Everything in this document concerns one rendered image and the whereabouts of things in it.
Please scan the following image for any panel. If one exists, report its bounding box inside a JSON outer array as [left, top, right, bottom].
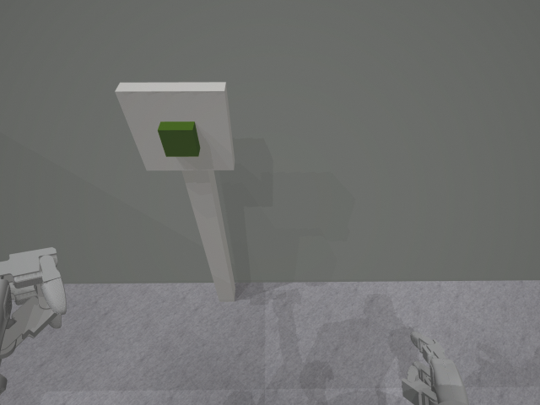
[[115, 82, 235, 302]]

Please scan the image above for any robot right hand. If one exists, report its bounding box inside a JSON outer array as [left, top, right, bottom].
[[402, 332, 469, 405]]

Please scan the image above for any button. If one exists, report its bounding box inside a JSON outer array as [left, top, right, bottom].
[[158, 121, 200, 157]]

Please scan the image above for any robot left hand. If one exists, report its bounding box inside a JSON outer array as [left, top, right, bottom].
[[0, 247, 67, 365]]

